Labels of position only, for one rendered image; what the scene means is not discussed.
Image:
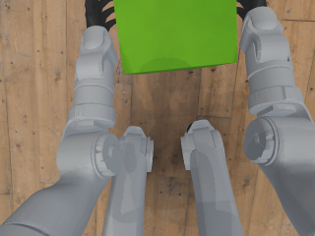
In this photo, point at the right robot upper arm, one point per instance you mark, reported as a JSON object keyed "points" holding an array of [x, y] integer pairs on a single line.
{"points": [[284, 149]]}

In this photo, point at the left robot shin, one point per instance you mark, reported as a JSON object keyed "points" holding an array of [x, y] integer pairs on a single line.
{"points": [[131, 130]]}

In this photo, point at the left robot hand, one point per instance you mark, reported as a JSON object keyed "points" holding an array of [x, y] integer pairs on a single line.
{"points": [[96, 17]]}

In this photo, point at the robot left thigh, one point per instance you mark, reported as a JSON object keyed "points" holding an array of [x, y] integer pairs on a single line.
{"points": [[124, 214]]}

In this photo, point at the right robot hand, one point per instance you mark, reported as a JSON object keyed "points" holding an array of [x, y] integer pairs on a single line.
{"points": [[249, 5]]}

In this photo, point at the robot right forearm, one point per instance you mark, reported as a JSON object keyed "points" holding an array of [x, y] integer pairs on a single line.
{"points": [[269, 67]]}

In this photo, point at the left robot upper arm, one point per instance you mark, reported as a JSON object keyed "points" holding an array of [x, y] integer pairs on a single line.
{"points": [[86, 162]]}

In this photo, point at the robot left forearm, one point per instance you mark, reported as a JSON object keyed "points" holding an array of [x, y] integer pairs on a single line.
{"points": [[92, 108]]}

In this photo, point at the carton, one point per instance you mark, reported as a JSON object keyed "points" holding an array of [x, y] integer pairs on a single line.
{"points": [[172, 35]]}

